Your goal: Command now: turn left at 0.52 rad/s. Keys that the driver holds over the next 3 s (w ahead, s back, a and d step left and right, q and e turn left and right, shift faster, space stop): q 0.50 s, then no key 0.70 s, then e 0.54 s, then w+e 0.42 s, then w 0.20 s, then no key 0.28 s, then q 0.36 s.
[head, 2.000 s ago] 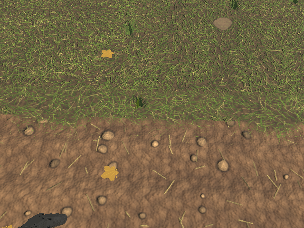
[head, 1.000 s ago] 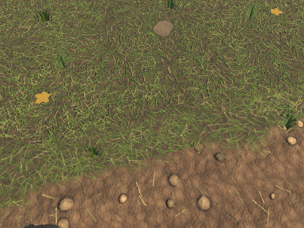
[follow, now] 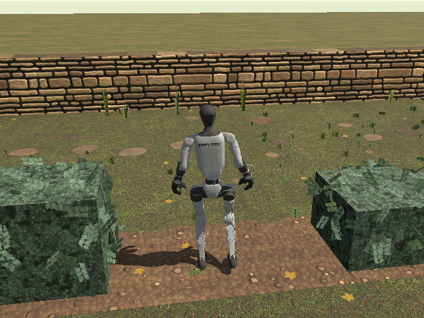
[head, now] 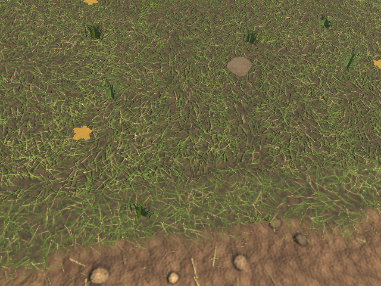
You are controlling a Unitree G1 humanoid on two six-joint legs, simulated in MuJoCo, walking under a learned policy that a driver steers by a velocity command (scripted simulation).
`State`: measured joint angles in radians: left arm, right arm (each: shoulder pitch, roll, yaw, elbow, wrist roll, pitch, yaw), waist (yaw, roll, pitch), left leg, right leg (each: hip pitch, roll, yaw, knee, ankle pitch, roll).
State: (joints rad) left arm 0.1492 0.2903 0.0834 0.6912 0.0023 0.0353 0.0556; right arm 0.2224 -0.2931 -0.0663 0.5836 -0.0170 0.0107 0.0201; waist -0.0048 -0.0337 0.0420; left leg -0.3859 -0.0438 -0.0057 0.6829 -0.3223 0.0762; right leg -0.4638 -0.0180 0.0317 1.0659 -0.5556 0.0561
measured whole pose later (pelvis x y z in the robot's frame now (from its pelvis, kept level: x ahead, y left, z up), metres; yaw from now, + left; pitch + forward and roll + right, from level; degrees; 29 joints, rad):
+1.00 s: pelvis -0.01 +0.00 +0.01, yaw +23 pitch -1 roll +0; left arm 0.21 0.27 0.03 0.81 0.01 -0.01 0.01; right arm 0.18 -0.23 -0.02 0.63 -0.02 0.02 -0.01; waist 0.03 -0.02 0.03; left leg -0.20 -0.03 -0.05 0.52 -0.30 0.02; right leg -0.19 -0.05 0.01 0.48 -0.28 0.06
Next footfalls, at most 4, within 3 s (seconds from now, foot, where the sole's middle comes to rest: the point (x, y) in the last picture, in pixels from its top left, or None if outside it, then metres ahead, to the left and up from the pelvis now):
0.46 right None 0.08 -0.13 -0.76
0.84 left None -0.03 0.12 -0.76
2.20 left None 0.22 0.10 -0.76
2.60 right None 0.44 -0.18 -0.76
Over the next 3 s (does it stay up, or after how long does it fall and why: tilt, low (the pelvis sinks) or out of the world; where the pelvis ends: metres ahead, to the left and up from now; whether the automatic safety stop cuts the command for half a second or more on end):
stays up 0.35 -0.05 0.01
